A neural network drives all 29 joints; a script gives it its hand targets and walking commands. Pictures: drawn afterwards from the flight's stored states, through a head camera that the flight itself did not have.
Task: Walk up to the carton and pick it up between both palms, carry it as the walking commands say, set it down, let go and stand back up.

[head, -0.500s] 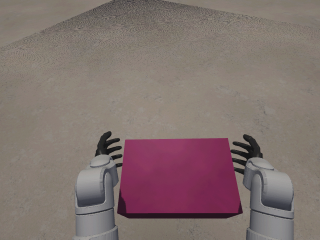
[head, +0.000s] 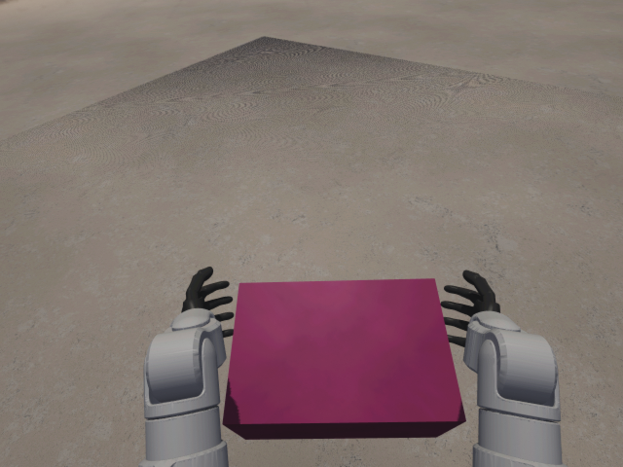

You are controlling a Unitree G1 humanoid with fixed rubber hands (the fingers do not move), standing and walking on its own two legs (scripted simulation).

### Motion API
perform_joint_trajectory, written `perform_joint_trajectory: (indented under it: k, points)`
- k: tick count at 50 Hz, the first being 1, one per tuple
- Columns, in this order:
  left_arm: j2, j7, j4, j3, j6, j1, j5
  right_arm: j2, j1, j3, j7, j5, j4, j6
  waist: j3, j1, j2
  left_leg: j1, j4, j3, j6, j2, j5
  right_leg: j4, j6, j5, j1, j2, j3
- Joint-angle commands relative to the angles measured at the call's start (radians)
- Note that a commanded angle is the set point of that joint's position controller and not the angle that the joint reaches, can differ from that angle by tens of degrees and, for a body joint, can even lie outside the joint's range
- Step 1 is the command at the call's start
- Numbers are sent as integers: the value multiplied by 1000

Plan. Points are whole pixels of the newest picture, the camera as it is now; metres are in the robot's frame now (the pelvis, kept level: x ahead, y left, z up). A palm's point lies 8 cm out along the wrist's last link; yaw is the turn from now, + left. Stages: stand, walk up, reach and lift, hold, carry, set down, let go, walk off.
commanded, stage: carry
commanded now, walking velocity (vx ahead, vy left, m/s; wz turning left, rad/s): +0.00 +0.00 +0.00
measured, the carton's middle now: (338, 360) +0.28 +0.00 +0.00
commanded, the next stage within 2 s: none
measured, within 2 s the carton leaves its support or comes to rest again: neither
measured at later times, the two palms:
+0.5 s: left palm (270, 344) +0.25 +0.08 +0.09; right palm (559, 351) +0.25 -0.26 +0.07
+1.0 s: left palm (286, 373) +0.22 +0.06 +0.08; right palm (598, 375) +0.22 -0.29 +0.07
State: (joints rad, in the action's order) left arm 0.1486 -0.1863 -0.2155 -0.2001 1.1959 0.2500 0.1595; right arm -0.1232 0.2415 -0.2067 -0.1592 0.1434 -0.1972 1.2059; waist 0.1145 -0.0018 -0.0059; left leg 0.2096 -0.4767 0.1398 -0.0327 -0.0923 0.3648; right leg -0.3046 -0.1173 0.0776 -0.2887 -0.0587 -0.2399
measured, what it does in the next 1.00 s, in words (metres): steps to the right: right foot, then left foot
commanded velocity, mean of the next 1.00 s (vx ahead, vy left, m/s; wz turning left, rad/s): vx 0.00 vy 0.00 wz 0.00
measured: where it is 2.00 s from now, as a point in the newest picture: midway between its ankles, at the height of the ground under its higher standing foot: outside the picture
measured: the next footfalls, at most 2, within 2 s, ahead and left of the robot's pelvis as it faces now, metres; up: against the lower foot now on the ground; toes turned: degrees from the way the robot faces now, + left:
right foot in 0.44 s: +0.02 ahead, -0.14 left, +0.00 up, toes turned +3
left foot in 0.90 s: -0.04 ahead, +0.03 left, +0.00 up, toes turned -4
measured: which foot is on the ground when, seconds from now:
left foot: down 0.00-0.48, up 0.50-0.88, down 0.90-1.00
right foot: down 0.00-0.34, up 0.36-0.42, down 0.44-1.00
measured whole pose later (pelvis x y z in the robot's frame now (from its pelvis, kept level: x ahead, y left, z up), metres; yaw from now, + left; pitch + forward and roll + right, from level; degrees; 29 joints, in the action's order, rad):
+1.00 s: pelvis -0.05 -0.11 +0.00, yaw +0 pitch +2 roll +1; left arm 0.14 -0.07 -0.11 -0.20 1.04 0.20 0.23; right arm -0.14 0.21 -0.22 -0.11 0.19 -0.09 1.05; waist 0.13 0.01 -0.01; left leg 0.19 -0.44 0.01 -0.01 0.00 0.28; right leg -0.35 -0.14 0.13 -0.27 -0.11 -0.09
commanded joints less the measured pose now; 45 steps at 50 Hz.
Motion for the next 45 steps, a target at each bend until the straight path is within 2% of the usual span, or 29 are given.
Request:
perform_joint_trajectory:
  k: [1, 2, 4, 6, 7, 8, 9, 10, 11, 13, 15, 16, 17, 18, 19, 20, 21, 22, 23, 24, 25, 26, 27, 30, 33, 38, 40, 43, 45]
  points:
    - [916, 450, 33, 709, 36, 469, -443, -944, 570, 739, 403, -465, -26, 25, 190, -1, 114, -36, 38, 44, 6, 40, -5, 253, 221, 311, 152, 244, 242]
    - [915, 450, 31, 708, 35, 472, -440, -948, 574, 737, 402, -466, -27, 25, 202, 0, 112, -59, 75, 51, 9, 43, -18, 253, 243, 280, 170, 231, 221]
    - [916, 451, 16, 721, 34, 488, -445, -955, 575, 721, 401, -458, -22, 21, 216, 2, 98, -95, 129, 82, 9, 42, -2, 244, 336, 156, 184, 190, 146]
    - [919, 453, 0, 736, 37, 509, -451, -960, 548, 702, 396, -450, -14, 21, 224, 22, 1, -114, 258, 22, 51, -42, 44, 33, 435, 21, 183, 102, 56]
    - [923, 456, 17, 737, 39, 498, -453, -967, 555, 701, 394, -446, -4, 22, 204, 10, -180, 21, 295, -130, 85, -153, 34, -256, 381, 41, 228, 93, 87]
    - [903, 458, 62, 711, 40, 458, -441, -963, 563, 707, 394, -442, 26, 30, 181, -25, -244, 196, 214, -194, 80, -192, 32, -389, 238, 129, 271, 173, 245]
    - [879, 461, 99, 666, 42, 456, -418, -932, 565, 711, 403, -433, 72, 46, 150, -41, -131, 193, 77, -73, 16, -111, 80, -208, 148, 127, 203, 207, 292]
    - [868, 464, 82, 657, 39, 512, -421, -915, 560, 699, 415, -423, 85, 46, 82, -21, 16, 145, -71, -22, -12, -18, 100, 17, 108, 272, 57, 228, 344]
    - [883, 457, 70, 668, 38, 545, -435, -923, 588, 703, 416, -440, 57, 36, 77, -9, 96, 139, -112, -32, -17, 15, 141, 147, 115, 495, -3, 288, 436]
    - [906, 454, 59, 685, 39, 563, -452, -965, 648, 729, 402, -471, 2, 27, 93, 5, 170, 71, -211, -15, 7, 60, 132, 284, 217, 581, -55, 289, 417]
    - [934, 456, 40, 708, 39, 537, -464, -989, 658, 734, 389, -481, -31, 18, 169, 16, 276, -111, -93, 127, 23, 97, 160, 374, 433, 271, -41, 195, 207]
    - [938, 457, 12, 715, 32, 543, -467, -999, 638, 730, 382, -486, -44, 8, 210, 44, 262, -216, 93, 199, 58, 91, 129, 250, 556, -6, -2, 120, 93]
    - [932, 460, 30, 702, 21, 524, -455, -994, 578, 697, 374, -473, -4, -5, 282, 77, 36, -236, 335, 150, 121, -22, 36, -157, 654, -122, 79, 5, -15]
    - [855, 476, 447, 488, -51, 387, -266, -915, 403, 441, 380, -246, 470, -86, 287, 43, -557, 165, 335, -381, 215, -411, 141, -983, 522, 384, 115, 89, 232]
    - [951, 461, -26, 754, -50, 466, -499, -950, 586, 773, 387, -491, -117, -52, 135, -39, -311, 210, 267, -294, 158, -272, -11, -841, 251, 328, 31, 120, 454]
    - [932, 453, -71, 710, -40, 597, -488, -975, 651, 772, 391, -482, -65, -20, 112, -25, -197, 113, 143, -171, 99, -247, -148, -534, 144, 377, -51, 149, 428]
    - [910, 448, -12, 675, -25, 566, -447, -950, 615, 747, 400, -448, 4, -3, 71, -30, -34, -51, -44, -31, 48, -114, -176, -84, 75, 212, -127, 173, 326]
    - [892, 443, -44, 697, -2, 553, -454, -939, 560, 736, 405, -439, 2, 4, 87, -6, 53, -22, -93, -58, 37, -87, -147, 15, 94, 146, -29, 101, 250]
    - [882, 438, -18, 724, 8, 496, -442, -917, 503, 729, 399, -426, -9, 0, 132, 2, 97, 124, -113, -101, 2, -71, -36, -60, 92, -120, 113, 209, 382]
    - [885, 435, 11, 716, 2, 460, -440, -916, 526, 765, 386, -444, -58, 0, 159, -14, 218, 174, -99, -74, -25, -13, 59, -72, 39, -265, 104, 285, 484]
    - [888, 438, -9, 718, 17, 457, -457, -925, 556, 784, 377, -466, -81, 8, 178, -7, 268, 172, -195, -57, -39, 22, 121, -26, 41, -386, 152, 318, 552]
    - [894, 438, -23, 714, 18, 461, -460, -936, 555, 789, 374, -477, -75, 5, 217, -7, 192, 194, -267, -92, -33, 41, 151, -38, 52, -479, 230, 327, 556]
    - [846, 440, 177, 577, -26, 416, -351, -889, 500, 651, 377, -372, 146, -40, 259, -5, 122, 201, -304, -124, -22, 36, 137, -57, 65, -525, 280, 330, 532]
    - [881, 445, 86, 587, -114, 482, -362, -914, 554, 671, 377, -379, 68, -127, 255, -3, 117, 219, -287, -139, 2, 65, 94, -46, 55, -420, 303, 288, 448]
    - [874, 436, 72, 604, -131, 446, -360, -906, 534, 669, 360, -382, 33, -150, 265, -7, 109, 210, -246, -151, 15, 95, 64, -7, 39, -283, 313, 285, 455]
    - [837, 427, 106, 606, -145, 371, -321, -870, 455, 650, 355, -349, 70, -158, 273, -9, 114, 156, -93, -133, 32, 116, 22, -11, 17, -398, 353, 280, 448]
    - [827, 426, 114, 610, -158, 367, -309, -862, 445, 644, 360, -339, 86, -167, 269, -6, 109, 102, -19, -127, 37, 110, -36, -3, 22, -360, 333, 271, 441]
    - [820, 422, 101, 636, -170, 381, -305, -862, 461, 657, 372, -345, 77, -173, 254, 3, 71, -52, 79, -135, 52, 75, -159, 25, 48, -122, 209, 245, 419]
    - [846, 415, -17, 729, -140, 412, -366, -888, 503, 732, 380, -418, -46, -136, 230, 2, 40, -128, 81, -182, 69, 21, -159, 59, 61, 83, 105, 230, 420]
